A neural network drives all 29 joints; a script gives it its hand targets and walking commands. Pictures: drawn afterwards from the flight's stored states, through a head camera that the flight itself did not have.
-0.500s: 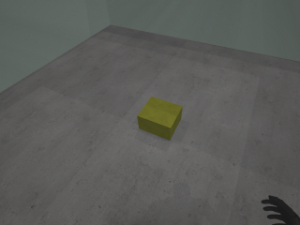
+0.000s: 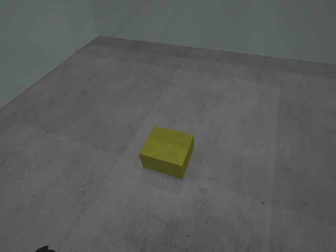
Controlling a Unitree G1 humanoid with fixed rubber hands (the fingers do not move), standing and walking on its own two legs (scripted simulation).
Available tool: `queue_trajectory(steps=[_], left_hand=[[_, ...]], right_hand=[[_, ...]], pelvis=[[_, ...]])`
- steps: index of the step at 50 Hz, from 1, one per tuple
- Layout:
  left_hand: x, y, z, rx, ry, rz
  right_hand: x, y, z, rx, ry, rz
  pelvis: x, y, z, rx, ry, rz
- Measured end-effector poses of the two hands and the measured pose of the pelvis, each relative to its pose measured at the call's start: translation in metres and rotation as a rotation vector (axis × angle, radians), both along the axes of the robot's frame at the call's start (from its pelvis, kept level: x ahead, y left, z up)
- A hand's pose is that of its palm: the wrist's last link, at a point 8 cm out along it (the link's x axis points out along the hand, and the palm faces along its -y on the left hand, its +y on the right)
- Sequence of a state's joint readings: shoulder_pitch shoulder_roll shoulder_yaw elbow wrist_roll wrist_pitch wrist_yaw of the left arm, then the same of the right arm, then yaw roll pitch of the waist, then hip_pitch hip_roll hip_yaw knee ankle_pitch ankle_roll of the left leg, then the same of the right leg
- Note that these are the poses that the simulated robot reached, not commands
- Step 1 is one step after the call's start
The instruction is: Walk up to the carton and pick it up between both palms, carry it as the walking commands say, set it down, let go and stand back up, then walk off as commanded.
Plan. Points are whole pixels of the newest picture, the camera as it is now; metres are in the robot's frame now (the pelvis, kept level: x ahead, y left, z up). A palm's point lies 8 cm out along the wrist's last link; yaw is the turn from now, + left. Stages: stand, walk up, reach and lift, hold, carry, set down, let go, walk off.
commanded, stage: walk up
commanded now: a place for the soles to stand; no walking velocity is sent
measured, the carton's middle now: (167, 151) +0.89 +0.04 -0.67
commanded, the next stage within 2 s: none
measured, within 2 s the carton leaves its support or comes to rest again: neither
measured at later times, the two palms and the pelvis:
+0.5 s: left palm (41, 221) +0.26 +0.37 -0.08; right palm (303, 206) +0.24 -0.31 -0.04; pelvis +0.18 +0.05 +0.01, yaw -1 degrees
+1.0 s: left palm (51, 181) +0.39 +0.40 -0.10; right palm (263, 151) +0.42 -0.28 -0.07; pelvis +0.33 +0.06 -0.01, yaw -2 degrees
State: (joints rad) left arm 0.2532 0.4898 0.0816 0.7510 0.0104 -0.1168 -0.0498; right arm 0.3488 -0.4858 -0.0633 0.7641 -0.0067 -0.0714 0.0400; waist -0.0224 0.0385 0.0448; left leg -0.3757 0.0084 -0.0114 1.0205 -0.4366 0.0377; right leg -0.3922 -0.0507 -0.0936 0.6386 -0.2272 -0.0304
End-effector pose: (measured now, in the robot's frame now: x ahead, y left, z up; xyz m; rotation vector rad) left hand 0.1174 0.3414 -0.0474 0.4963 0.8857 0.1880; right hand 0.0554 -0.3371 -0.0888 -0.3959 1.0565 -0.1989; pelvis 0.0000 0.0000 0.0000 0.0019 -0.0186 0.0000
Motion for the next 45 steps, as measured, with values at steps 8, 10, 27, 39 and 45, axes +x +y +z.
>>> queue_trajectory(steps=[8,10,27,39,45], left_hand=[[-0.004,0.026,0.007,0.009,0.078,0.102],[-0.004,0.035,0.0,-0.002,0.109,0.12],[0.172,0.023,-0.03,-0.098,0.148,-0.016],[0.253,0.034,0.001,0.002,0.046,0.033],[0.252,0.058,-0.018,-0.013,0.129,0.083]], right_hand=[[0.11,0.024,0.017,0.027,-0.051,0.11],[0.139,0.031,0.025,0.017,-0.076,0.126],[0.184,0.027,0.039,-0.081,-0.04,-0.036],[0.276,0.037,0.005,0.009,0.003,0.012],[0.339,0.051,0.016,-0.032,-0.038,0.044]], pelvis=[[0.056,0.011,0.012,-0.009,0.004,0.021],[0.071,0.018,0.012,-0.011,0.004,0.022],[0.19,0.043,0.011,0.012,0.001,-0.028],[0.27,0.031,0.007,-0.008,-0.003,-0.015],[0.306,0.048,0.003,-0.002,-0.003,-0.023]])
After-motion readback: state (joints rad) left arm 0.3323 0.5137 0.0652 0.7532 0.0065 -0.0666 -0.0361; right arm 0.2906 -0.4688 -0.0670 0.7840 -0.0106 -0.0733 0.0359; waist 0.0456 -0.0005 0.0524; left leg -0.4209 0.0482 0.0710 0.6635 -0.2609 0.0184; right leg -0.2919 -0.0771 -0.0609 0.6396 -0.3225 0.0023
